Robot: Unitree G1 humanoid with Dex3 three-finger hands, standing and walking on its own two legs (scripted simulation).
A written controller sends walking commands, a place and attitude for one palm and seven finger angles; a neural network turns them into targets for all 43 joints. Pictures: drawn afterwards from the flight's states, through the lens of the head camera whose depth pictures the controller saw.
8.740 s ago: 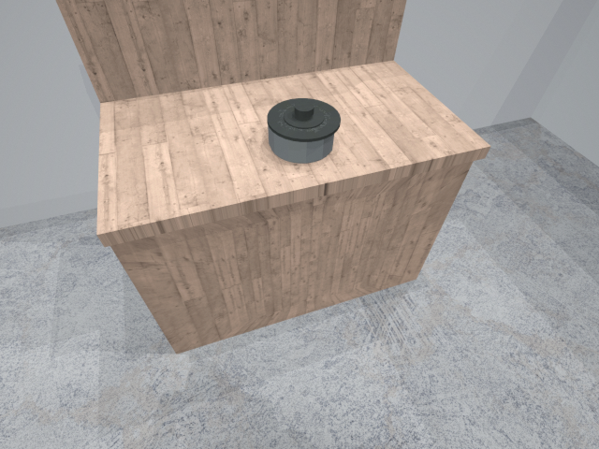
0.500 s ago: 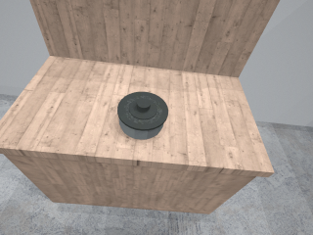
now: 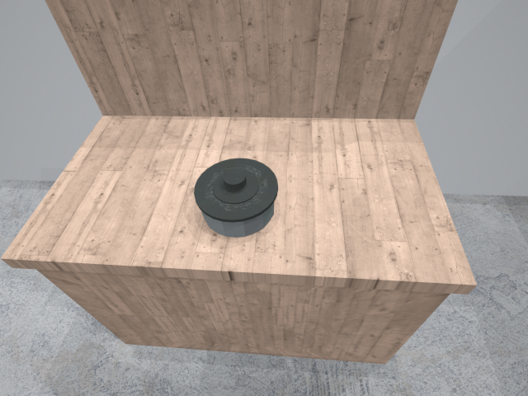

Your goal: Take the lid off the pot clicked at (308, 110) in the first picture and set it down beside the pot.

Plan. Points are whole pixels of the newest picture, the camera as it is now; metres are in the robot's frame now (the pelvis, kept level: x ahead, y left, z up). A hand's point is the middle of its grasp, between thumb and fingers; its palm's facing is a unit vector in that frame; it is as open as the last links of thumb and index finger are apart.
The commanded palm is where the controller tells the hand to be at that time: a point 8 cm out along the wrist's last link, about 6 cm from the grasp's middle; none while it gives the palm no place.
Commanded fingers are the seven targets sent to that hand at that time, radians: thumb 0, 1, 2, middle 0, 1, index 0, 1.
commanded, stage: come to a stop and stand still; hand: left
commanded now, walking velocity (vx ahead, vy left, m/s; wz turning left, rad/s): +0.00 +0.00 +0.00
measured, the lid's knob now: (234, 179) +0.52 +0.11 +0.01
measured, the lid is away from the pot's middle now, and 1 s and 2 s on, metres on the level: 0.01 0.01 0.01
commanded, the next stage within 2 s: look again from close up in 0.80 s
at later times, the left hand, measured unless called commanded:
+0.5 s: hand out of the picture +0.04 +0.21 -0.18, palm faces +0.04 -0.98 -0.21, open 7.4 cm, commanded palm none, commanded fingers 0.00 0.90 0.90 -0.20 -0.30 -0.20 -0.30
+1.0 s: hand out of the picture +0.03 +0.21 -0.18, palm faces +0.01 -0.98 -0.19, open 7.4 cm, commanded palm none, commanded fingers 0.00 0.90 0.90 -0.20 -0.30 -0.20 -0.30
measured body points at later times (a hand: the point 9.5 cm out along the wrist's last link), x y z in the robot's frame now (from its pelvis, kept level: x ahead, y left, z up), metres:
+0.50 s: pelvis +0.03 +0.04 +0.00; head +0.02 +0.03 +0.45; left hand +0.04 +0.27 -0.16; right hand +0.08 -0.19 -0.16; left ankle +0.01 +0.13 -0.75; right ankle -0.01 -0.08 -0.75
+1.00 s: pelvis +0.03 +0.05 -0.01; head +0.06 +0.05 +0.44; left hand +0.03 +0.26 -0.17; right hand +0.02 -0.16 -0.17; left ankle +0.01 +0.13 -0.75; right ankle -0.01 -0.08 -0.75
